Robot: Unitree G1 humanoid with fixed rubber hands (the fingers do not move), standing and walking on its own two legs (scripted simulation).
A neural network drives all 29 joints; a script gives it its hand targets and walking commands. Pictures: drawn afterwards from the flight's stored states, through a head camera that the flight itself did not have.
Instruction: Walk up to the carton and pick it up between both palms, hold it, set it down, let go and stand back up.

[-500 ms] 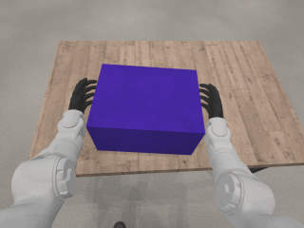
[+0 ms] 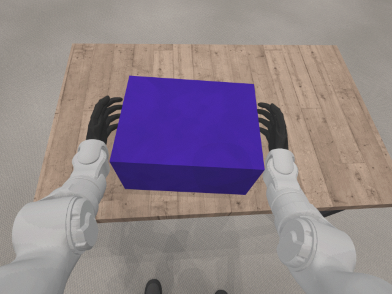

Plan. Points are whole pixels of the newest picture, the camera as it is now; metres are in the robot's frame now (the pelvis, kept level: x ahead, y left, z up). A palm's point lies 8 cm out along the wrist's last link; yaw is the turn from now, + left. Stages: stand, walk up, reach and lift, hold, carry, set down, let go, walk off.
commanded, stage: set down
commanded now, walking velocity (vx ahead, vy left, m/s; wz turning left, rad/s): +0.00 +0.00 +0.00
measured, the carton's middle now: (189, 136) +0.45 +0.01 -0.03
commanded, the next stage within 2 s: none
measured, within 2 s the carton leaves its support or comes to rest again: neither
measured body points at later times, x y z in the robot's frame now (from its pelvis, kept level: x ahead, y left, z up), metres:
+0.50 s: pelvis +0.00 +0.00 +0.00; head +0.12 +0.01 +0.43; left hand +0.44 +0.20 +0.00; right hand +0.43 -0.17 +0.00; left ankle +0.00 +0.14 -0.74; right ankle -0.04 -0.15 -0.74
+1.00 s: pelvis -0.01 +0.00 -0.01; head +0.12 +0.02 +0.42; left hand +0.44 +0.20 +0.00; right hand +0.43 -0.17 +0.00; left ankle +0.00 +0.14 -0.74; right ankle -0.04 -0.15 -0.74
